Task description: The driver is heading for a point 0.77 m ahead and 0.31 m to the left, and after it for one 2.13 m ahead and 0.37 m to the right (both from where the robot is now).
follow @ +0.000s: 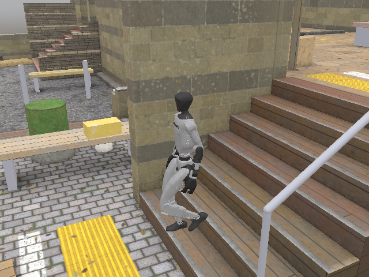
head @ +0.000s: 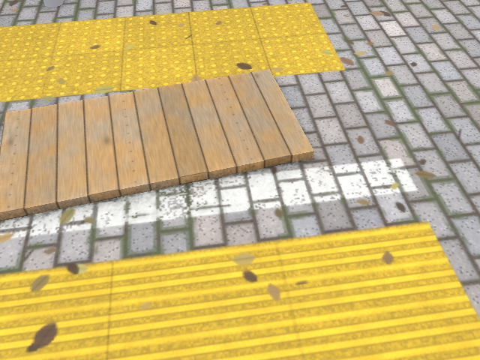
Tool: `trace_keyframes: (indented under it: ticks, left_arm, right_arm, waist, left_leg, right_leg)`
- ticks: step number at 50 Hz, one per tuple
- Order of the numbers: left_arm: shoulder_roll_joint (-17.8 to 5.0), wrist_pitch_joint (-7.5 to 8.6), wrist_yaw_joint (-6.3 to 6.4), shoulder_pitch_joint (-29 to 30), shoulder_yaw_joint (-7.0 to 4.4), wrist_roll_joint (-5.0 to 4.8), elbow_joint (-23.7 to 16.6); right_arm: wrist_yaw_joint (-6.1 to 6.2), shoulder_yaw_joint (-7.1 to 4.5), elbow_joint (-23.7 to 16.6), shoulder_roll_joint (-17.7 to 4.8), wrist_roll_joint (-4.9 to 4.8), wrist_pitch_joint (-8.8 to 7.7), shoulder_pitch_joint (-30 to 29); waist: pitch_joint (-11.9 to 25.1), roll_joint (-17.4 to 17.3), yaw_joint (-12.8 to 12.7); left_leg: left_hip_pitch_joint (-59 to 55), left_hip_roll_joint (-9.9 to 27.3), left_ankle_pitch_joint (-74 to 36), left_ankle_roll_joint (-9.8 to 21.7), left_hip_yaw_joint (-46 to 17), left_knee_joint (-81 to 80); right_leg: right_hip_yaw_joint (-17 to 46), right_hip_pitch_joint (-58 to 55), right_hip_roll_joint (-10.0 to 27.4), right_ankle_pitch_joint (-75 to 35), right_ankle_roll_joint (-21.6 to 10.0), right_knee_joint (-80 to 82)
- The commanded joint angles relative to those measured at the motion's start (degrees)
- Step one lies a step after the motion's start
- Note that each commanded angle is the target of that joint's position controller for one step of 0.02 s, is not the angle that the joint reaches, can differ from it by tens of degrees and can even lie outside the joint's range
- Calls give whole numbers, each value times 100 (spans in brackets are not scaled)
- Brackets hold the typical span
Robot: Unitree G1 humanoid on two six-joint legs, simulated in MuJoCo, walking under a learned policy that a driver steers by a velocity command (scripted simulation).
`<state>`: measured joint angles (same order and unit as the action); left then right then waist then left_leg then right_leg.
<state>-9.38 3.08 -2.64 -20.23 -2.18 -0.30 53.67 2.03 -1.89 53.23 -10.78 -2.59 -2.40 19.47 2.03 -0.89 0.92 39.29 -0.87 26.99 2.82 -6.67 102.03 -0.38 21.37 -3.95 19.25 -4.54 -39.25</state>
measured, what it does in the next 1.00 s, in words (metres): goes down, turning left: left foot 0.18 m lower, then right foot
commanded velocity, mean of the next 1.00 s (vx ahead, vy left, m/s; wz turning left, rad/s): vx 0.50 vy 0.00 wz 0.46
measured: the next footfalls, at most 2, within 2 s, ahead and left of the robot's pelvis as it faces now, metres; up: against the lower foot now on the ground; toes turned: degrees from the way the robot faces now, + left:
left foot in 0.42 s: +0.41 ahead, +0.20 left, -0.18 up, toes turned +9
right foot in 0.82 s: +0.71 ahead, +0.10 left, -0.18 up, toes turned +30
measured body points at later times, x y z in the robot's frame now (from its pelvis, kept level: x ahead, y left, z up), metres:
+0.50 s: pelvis +0.31 +0.10 -0.17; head +0.36 +0.12 +0.28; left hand +0.20 +0.32 -0.31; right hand +0.55 -0.07 -0.28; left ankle +0.37 +0.19 -0.90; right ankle +0.14 -0.09 -0.63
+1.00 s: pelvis +0.60 +0.15 -0.16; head +0.62 +0.15 +0.29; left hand +0.59 +0.44 -0.25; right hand +0.83 -0.03 -0.28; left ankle +0.50 +0.26 -0.81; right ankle +0.68 +0.08 -0.90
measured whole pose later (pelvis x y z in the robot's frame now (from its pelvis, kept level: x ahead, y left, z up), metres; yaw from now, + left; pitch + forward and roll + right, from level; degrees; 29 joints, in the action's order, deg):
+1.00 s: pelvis +0.60 +0.15 -0.16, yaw +31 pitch +2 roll +0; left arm -12.1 6.2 -0.2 -11.9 -3.5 0.5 40.4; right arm 0.6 -4.5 42.4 -16.2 -1.2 -1.2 15.5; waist 0.0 -2.2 -0.5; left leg 31.2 -1.1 20.2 2.0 -5.3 67.4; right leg -1.6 17.1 -1.1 11.4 -1.7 -26.6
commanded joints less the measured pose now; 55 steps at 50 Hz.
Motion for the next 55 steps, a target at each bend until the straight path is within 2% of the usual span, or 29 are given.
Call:
trace_keyframes:
  ticks: [1, 3, 4, 5, 8, 9, 15, 18, 20, 21, 22, 23, 24, 25, 26, 27, 28, 29, 33, 37, 40, 41, 42, 43, 44, 46, 47, 52, 55]
  left_arm:
    - [-466, 356, 152, 493, 21, 40, -425]
    - [-804, 266, 354, -4, -66, 208, -86]
    - [-874, 260, 394, -202, -77, 213, 8]
    - [-561, 332, 455, -491, -39, 82, 159]
    - [-507, 345, 644, -739, 16, -142, 218]
    - [-590, 336, 652, -720, 3, -86, 236]
    - [-512, 121, 655, -1496, -1, -12, 272]
    - [-759, 23, 618, -1362, -51, -56, 183]
    - [-946, 60, 460, -989, -93, 40, 168]
    - [-942, 174, 414, -871, -137, 67, 249]
    - [-322, 330, 287, -1255, -7, 229, 101]
    - [-863, 500, 223, -1444, 0, -16, -129]
    - [-1188, 566, 235, -638, -74, -72, -558]
    - [-876, 593, 246, -174, 25, -252, -990]
    - [-1053, 546, 416, 364, -99, -144, -1009]
    - [-963, 474, 478, 202, -100, -166, -1096]
    - [-828, 344, 522, 128, -118, 21, -1017]
    - [-814, 292, 516, 97, -175, 181, -1057]
    - [-520, 345, 402, 1299, -118, 171, -1543]
    - [-639, 327, 325, 1974, -156, 34, -1854]
    - [-955, 434, 295, 1569, -279, 31, -1843]
    - [-1163, 463, 337, 897, -365, 44, -1732]
    - [-1621, 459, 357, -55, -483, 125, -1644]
    - [-1820, 419, 318, -565, -551, 130, -1480]
    - [-1360, 404, 332, -227, -463, 38, -1639]
    - [-1024, 336, 335, 540, -342, 62, -1745]
    - [-931, 330, 310, 752, -310, 57, -1732]
    - [-957, 445, 142, 859, -285, 85, -1374]
    - [-1200, 279, 238, 773, -345, -85, -1215]
  right_arm:
    - [55, -177, -523, -410, 141, -27, 13]
    - [-6, -145, -556, -119, 326, -21, -101]
    - [-78, -173, -566, -184, 233, -23, 4]
    - [-142, -266, -767, -464, 105, -44, -486]
    - [-362, -157, -1116, -280, 360, -141, -1580]
    - [-459, -154, -1199, -190, 326, -135, -1706]
    - [-744, -15, -1674, -118, 97, -97, -2872]
    - [-857, 23, -1560, -187, 30, -188, -2769]
    - [-740, -179, -956, -543, 93, -153, -1122]
    - [-683, -368, -457, -969, 168, -114, 219]
    - [-616, -410, -153, -1567, 340, -135, 1019]
    - [-542, -419, -183, -1463, 218, -116, 1207]
    - [-464, -425, -467, -1349, 200, -1, 1080]
    - [-337, -508, -368, -1658, 146, 84, 949]
    - [-283, -349, -789, -1177, 199, 35, -15]
    - [-242, -361, -1033, -1333, 357, -46, -613]
    - [-243, -301, -1174, -1122, 337, -110, -1078]
    - [-231, -259, -1201, -903, 242, -110, -1147]
    - [26, -295, -1058, -986, 107, -62, -598]
    - [9, -311, -922, -921, 23, 27, -6]
    - [-29, -325, -1040, -903, 28, 8, -23]
    - [-69, -285, -1167, -771, 93, -45, -228]
    - [-126, -191, -1285, -438, 187, -118, 56]
    - [-158, -143, -1392, -485, 13, -157, 601]
    - [-146, -274, -1276, -1013, -19, -122, 406]
    - [-126, -336, -1459, -1059, 130, 2, -468]
    - [-124, -350, -1505, -1003, 175, 31, -518]
    - [-116, -255, -1506, -493, 292, 54, -492]
    - [-194, -149, -1546, -360, 317, -58, -1036]
  waist:
    - [-806, 21, 379]
    - [-342, 515, 324]
    - [-178, 686, 339]
    - [-350, 404, 174]
    - [-336, 346, -210]
    - [-389, 449, -271]
    - [-1015, 303, -1059]
    - [-1123, 334, -1016]
    - [-366, 222, -156]
    - [100, -237, 482]
    - [932, -1583, 356]
    - [2181, -1609, 602]
    - [2188, -986, 895]
    - [2136, -725, 586]
    - [1437, 579, 361]
    - [1181, 81, -121]
    - [531, 484, -381]
    - [307, 320, -480]
    - [349, -336, -113]
    - [121, -356, 103]
    - [132, -442, -222]
    - [432, -272, -615]
    - [1208, 677, -806]
    - [1977, 2276, -654]
    - [1246, 1457, -665]
    - [0, 453, -521]
    - [-176, 411, -356]
    - [-88, 590, 61]
    - [188, 716, -115]
  left_leg:
    - [1262, 751, -1977, -171, -505, -2442]
    - [425, 721, -2644, -328, -42, -3082]
    - [358, 650, -3014, -323, -126, -2901]
    - [1194, 764, -3793, -190, -735, -3893]
    - [-197, 329, -6327, -47, 16, -6270]
    - [-704, 206, -6591, -37, 138, -6347]
    - [1109, 295, -5537, -33, -188, -7297]
    - [475, 476, -4830, 108, 169, -7886]
    - [-2209, 124, -4956, 430, 838, -8328]
    - [-4189, 341, -5860, 799, 450, -8320]
    - [-6943, 1142, -8554, 1238, -164, -6176]
    - [-7981, 1687, -8025, 1951, -1265, -5764]
    - [-7789, 1719, -6350, 2011, -1640, -6519]
    - [-7260, 1927, -3041, 2224, -2696, -7416]
    - [-5576, 1747, -2058, 1741, -2671, -8132]
    - [-4536, 2145, -2355, 2083, -3455, -8189]
    - [-3183, 1793, -3527, 1986, -2881, -8274]
    - [-2650, 1448, -3830, 1840, -2301, -8231]
    - [-1713, 392, -4356, 1280, -1047, -8206]
    - [-2145, 474, -3155, 1037, -1611, -7975]
    - [-2421, 413, -2635, 816, -1974, -7394]
    - [-1921, 152, -2724, 633, -1739, -6542]
    - [-865, -474, -1373, 325, -1077, -4827]
    - [366, -774, 864, 122, -759, -3362]
    - [988, -299, 571, 22, -678, -2733]
    - [838, 106, -498, -52, -293, -2863]
    - [575, 269, -735, -66, -252, -3078]
    - [-363, 264, -1136, -305, 138, -4530]
    - [-1012, 160, -2144, -452, 509, -5914]
  right_leg:
    - [2442, 455, 1955, -1441, -1028, 1740]
    - [1693, 625, 1603, -2685, -1076, 1685]
    - [1687, 427, 1733, -3021, -1074, 1546]
    - [1490, -373, 1571, -2328, -807, 1271]
    - [493, 164, 1109, -739, -429, 1037]
    - [387, 460, 1074, -393, -399, 972]
    - [776, -1740, 1609, -317, -419, -714]
    - [785, -1722, 1739, -1398, -334, -1163]
    - [201, -934, 1486, -2934, -192, -2800]
    - [2, 218, 1081, -2131, 43, -4838]
    - [-306, 2826, 478, 3092, 505, -7680]
    - [484, 3631, 646, 2732, 625, -7914]
    - [567, 4047, 835, 2320, 579, -7008]
    - [526, 4403, 794, 1835, 574, -6862]
    - [548, 3865, 927, 217, 471, -5439]
    - [791, 3490, 958, -104, 584, -5216]
    - [832, 2875, 1105, -248, 881, -4330]
    - [835, 2453, 1200, -209, 988, -3387]
    - [302, 725, 614, -1792, 1006, -399]
    - [382, 396, 280, -2019, 784, 576]
    - [446, -442, 296, -1645, 391, 1103]
    - [668, -1555, 609, -1607, 157, 1063]
    - [1810, -3332, 1714, -1755, -382, 963]
    - [4363, -4326, 2929, -303, -1214, 1712]
    - [4465, -3870, 2882, 813, -1045, 1955]
    - [2908, -2236, 2333, -37, -665, 2211]
    - [2432, -1708, 2135, -621, -624, 2346]
    - [943, -1003, 1671, -4434, -759, 2447]
    - [471, -997, 1354, -4821, -629, 2274]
